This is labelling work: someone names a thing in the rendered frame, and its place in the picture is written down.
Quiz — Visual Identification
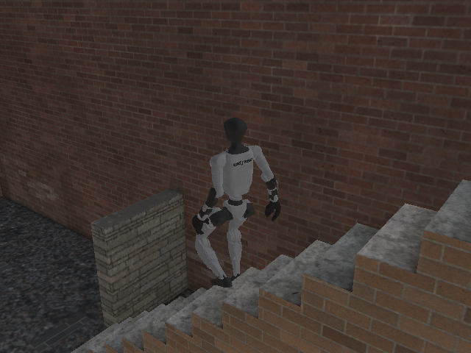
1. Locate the right robot hand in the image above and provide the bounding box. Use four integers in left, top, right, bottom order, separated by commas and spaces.
265, 200, 281, 221

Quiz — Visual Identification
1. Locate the humanoid robot torso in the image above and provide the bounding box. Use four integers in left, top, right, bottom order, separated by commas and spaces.
220, 144, 254, 221

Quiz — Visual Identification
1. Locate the right robot upper arm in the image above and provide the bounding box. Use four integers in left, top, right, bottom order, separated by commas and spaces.
248, 145, 274, 182

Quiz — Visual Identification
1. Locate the left robot hand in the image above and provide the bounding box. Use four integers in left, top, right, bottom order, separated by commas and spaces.
192, 215, 209, 235

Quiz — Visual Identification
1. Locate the left robot upper arm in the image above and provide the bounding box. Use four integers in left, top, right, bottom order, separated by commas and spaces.
210, 153, 226, 198

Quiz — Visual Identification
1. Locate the robot left forearm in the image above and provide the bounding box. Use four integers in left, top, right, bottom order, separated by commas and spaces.
197, 188, 218, 221

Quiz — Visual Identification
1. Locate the robot left shin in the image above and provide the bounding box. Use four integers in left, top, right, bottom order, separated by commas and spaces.
195, 240, 227, 279

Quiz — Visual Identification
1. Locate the robot right forearm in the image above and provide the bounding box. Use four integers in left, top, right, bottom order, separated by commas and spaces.
266, 172, 278, 202

